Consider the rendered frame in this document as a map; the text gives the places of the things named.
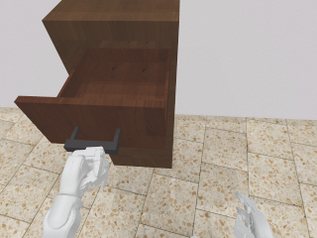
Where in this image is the drawer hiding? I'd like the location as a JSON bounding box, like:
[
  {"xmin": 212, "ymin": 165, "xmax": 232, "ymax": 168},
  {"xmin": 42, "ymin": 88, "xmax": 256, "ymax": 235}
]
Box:
[{"xmin": 14, "ymin": 47, "xmax": 171, "ymax": 150}]

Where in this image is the robot left hand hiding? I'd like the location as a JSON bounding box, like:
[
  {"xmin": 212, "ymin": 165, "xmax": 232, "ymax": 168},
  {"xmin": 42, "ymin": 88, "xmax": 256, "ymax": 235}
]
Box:
[{"xmin": 59, "ymin": 147, "xmax": 110, "ymax": 199}]

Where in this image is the cabinet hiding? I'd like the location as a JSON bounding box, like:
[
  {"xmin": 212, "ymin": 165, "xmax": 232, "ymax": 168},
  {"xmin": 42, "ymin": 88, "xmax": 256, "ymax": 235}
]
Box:
[{"xmin": 42, "ymin": 0, "xmax": 180, "ymax": 169}]

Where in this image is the left robot forearm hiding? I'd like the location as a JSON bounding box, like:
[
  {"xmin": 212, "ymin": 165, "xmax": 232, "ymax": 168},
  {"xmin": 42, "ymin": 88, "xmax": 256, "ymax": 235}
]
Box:
[{"xmin": 41, "ymin": 193, "xmax": 83, "ymax": 238}]

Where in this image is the handle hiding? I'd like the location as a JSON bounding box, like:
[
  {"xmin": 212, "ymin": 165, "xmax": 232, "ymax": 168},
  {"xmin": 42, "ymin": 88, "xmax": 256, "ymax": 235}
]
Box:
[{"xmin": 63, "ymin": 126, "xmax": 122, "ymax": 155}]

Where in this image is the robot right hand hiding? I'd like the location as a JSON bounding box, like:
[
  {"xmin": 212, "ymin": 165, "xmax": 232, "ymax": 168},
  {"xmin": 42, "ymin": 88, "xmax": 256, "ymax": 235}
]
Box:
[{"xmin": 233, "ymin": 191, "xmax": 274, "ymax": 238}]

